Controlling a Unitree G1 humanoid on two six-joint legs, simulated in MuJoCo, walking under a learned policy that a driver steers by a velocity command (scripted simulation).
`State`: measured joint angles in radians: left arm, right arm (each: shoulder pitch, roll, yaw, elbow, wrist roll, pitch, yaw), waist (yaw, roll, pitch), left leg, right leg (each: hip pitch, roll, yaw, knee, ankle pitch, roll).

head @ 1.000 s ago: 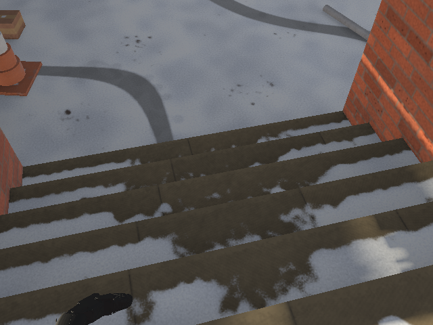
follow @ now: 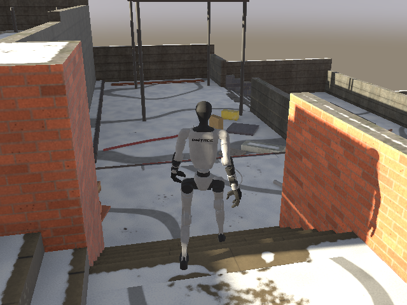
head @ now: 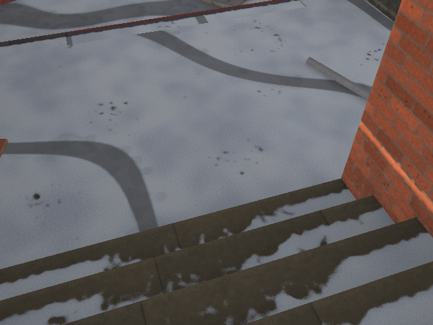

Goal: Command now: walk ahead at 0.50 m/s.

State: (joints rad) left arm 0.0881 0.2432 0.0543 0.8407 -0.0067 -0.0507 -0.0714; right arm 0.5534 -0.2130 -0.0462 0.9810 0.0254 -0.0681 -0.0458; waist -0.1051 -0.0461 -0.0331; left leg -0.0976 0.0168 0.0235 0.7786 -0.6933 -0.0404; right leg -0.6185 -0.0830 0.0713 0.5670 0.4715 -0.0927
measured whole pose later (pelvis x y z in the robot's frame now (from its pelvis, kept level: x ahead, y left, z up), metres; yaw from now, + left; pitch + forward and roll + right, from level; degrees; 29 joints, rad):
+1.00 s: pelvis +0.50 -0.02 -0.31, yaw +0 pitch +2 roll +1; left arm 0.17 0.20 0.05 0.85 -0.01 -0.04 0.01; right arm 0.54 -0.12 0.00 1.04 -0.01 -0.06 -0.02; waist -0.03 -0.04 -0.06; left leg -0.26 -0.06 0.02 0.66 -0.43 0.06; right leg -0.85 -0.09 0.09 1.13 0.08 -0.03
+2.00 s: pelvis +1.06 -0.07 -0.66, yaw -1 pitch +2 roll +0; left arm 0.36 0.20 0.04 0.96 -0.06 -0.04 0.04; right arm 0.33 -0.16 -0.04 0.92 0.00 -0.03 0.05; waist 0.01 -0.01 -0.03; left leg -0.37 -0.04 0.03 0.67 -0.32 0.08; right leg -0.73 0.05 0.12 1.99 -0.63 -0.05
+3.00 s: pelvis +1.53 -0.10 -0.90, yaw +21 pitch +1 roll -3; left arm 0.38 0.21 0.05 0.83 -0.01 -0.02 0.08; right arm -0.02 -0.25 -0.09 0.62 0.03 0.03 0.09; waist 0.11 0.06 0.01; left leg -0.60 0.04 -0.09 0.55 0.47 -0.01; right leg -0.17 -0.11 -0.27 0.95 -0.77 0.05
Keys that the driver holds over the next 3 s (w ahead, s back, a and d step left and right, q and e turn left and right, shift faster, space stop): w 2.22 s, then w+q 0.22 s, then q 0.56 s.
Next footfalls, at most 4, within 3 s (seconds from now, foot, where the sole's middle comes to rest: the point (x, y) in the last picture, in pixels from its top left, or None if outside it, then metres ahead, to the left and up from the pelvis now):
0.10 right None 0.20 -0.15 -0.89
0.70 left None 0.49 0.08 -1.07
1.28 right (249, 300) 0.82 -0.20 -1.25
1.86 left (197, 264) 1.12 0.01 -1.42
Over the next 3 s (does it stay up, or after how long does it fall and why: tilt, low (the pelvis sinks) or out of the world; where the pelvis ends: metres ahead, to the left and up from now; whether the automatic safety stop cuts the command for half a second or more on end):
stays up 1.53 -0.10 -0.90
